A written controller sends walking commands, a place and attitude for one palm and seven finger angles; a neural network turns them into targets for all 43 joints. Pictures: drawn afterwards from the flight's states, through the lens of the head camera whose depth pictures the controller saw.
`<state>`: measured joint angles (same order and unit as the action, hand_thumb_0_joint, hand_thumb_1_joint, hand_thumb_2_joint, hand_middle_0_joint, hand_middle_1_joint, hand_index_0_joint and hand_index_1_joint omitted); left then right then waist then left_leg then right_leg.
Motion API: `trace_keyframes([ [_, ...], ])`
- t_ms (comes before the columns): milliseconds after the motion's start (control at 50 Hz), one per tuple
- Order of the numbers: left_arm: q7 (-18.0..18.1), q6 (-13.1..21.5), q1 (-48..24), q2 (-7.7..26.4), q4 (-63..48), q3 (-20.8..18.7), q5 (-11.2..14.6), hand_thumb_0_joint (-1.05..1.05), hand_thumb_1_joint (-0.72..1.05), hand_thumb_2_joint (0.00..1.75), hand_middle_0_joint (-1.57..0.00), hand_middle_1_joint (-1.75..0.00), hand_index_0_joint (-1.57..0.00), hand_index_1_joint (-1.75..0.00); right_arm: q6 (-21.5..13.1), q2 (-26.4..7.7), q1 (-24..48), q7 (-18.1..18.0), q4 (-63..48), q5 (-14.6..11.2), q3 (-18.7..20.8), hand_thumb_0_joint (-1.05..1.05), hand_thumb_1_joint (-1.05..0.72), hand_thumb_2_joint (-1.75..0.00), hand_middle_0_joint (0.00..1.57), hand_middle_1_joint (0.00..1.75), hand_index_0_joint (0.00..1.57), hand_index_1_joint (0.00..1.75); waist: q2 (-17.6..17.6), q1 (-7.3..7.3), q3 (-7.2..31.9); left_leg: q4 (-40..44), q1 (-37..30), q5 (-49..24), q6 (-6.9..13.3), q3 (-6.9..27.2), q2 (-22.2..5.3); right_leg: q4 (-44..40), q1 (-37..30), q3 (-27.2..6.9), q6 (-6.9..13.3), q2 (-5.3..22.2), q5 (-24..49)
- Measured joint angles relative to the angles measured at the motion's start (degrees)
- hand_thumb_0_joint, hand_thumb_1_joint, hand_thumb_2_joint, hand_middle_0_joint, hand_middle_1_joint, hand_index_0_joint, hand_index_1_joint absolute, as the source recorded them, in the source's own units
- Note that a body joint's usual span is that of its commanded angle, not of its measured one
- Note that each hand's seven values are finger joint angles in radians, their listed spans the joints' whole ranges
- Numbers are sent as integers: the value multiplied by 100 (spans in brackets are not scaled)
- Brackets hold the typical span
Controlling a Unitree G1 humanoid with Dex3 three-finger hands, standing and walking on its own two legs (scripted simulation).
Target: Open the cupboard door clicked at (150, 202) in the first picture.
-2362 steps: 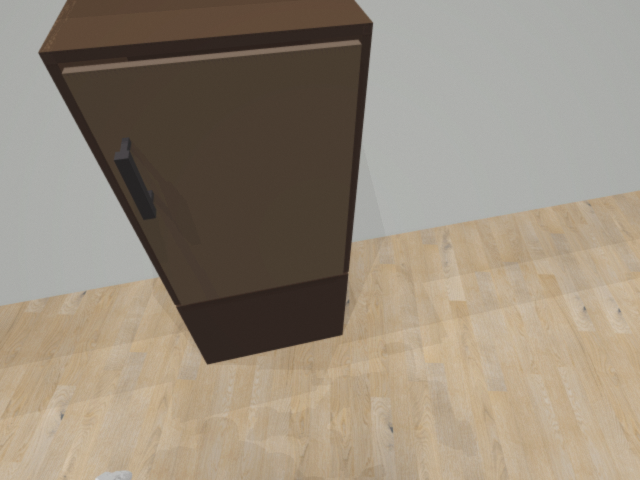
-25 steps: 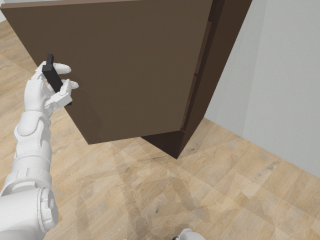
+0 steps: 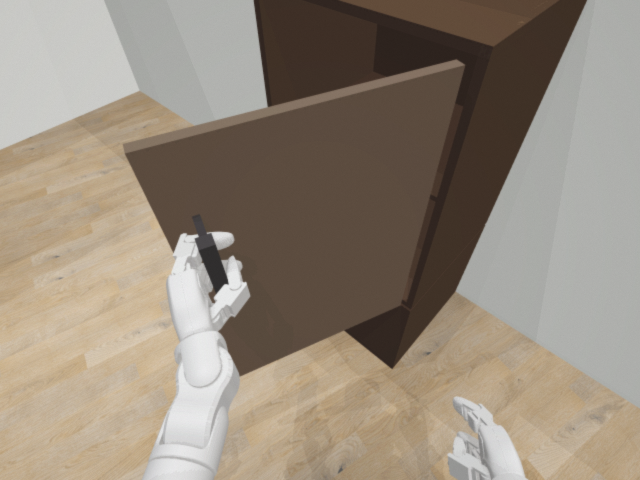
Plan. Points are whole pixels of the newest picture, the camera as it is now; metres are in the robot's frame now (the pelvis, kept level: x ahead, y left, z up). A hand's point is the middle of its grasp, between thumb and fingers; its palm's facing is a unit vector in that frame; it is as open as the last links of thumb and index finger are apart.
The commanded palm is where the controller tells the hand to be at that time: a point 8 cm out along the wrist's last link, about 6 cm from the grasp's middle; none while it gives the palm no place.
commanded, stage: pull the door open along its arc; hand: left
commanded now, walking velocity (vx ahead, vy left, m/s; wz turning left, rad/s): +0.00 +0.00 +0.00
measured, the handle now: (213, 262) +0.37 +0.17 +0.07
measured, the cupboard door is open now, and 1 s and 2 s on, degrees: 68 80 81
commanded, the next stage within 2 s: open thumb and fingers to let go in 0.26 s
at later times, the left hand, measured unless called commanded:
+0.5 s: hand (277, 334) +0.26 +0.07 +0.08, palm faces +0.40 -0.92 -0.01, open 6.0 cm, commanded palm +0.21 +0.11 +0.07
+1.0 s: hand (271, 334) +0.26 +0.07 +0.09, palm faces +0.38 -0.92 +0.01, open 13.9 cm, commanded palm +0.22 +0.11 +0.07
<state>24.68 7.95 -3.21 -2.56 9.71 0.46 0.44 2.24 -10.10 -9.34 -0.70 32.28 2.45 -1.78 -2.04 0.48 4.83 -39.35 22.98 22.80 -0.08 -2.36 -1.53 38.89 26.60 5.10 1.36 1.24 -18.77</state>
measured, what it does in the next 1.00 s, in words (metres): stands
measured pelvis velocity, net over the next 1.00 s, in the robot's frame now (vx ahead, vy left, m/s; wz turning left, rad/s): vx -0.02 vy -0.01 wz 0.03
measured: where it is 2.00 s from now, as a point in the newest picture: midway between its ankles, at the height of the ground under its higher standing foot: outside the picture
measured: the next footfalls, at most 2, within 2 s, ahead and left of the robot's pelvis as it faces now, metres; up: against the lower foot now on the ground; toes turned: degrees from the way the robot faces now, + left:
none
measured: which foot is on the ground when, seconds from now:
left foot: down 0.00-1.00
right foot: down 0.00-1.00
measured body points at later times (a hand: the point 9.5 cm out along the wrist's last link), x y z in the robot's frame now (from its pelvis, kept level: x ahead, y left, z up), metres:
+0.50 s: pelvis +0.00 -0.02 +0.00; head +0.00 -0.05 +0.45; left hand +0.24 +0.12 +0.08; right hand +0.18 -0.23 -0.10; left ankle -0.03 +0.12 -0.72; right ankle +0.01 -0.10 -0.72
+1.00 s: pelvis -0.02 -0.01 +0.00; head -0.02 -0.03 +0.45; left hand +0.24 +0.12 +0.09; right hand +0.16 -0.22 -0.10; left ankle -0.03 +0.12 -0.72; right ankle +0.01 -0.10 -0.72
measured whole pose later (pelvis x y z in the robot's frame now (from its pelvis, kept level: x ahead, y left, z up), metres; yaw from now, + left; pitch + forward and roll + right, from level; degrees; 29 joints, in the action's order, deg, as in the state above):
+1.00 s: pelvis -0.02 -0.01 +0.00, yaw +2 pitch +3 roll +0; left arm 30.3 5.4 6.1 -5.5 0.7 12.0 -3.4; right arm 1.6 -10.5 -10.3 -1.9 33.1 3.8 -1.6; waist -2.3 0.9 3.0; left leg -41.2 21.9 21.8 -1.0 -0.5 -1.4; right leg 40.9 24.9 6.8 2.5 1.5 -18.6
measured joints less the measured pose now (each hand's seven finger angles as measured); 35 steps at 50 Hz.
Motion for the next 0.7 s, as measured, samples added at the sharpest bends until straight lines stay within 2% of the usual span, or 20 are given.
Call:
trace_keyframes([
  [240,345,-262,1546,-299,-1384,1012,-335,1,73,75,-36,-135,-40,-135,84,-45,-197,2,-67,95,81,1,-90,-90,20,30,20,30,-60,6,-83,52,-326,41,-105,102,-46,30,-320,102,99,-41,-127],
  [360,465,-299,1916,-80,-1755,1453,-408,2,72,75,-38,-135,-39,-135,23,-70,-201,51,-56,104,107,1,-90,-90,20,30,20,30,-94,-36,-119,-106,-288,110,-152,173,-79,179,-307,169,152,-62,-219],
  [420,557,-306,1779,-94,-1662,1452,-401,2,71,77,-39,-135,-39,-135,-11,-81,-149,-1,-5,122,97,1,-90,-90,20,30,20,30,-107,-19,-141,-175,-241,115,-169,216,-78,244,-278,210,172,-55,-240],
  [540,569,-294,1500,-222,-1407,1204,-366,2,61,76,-38,-134,-38,-134,-37,-55,-83,-62,47,132,71,1,-90,-90,20,30,20,30,-99,50,-115,-155,-203,39,-188,243,-61,261,-235,234,196,-37,-199],
  [700,482,-253,1310,-248,-1239,1182,-390,2,25,62,-35,-129,-35,-129,-108,-56,-67,-77,4,137,42,1,-90,-90,20,30,20,30,-98,68,-144,-178,-138,-33,-177,260,-30,279,-183,247,198,-4,-132],
])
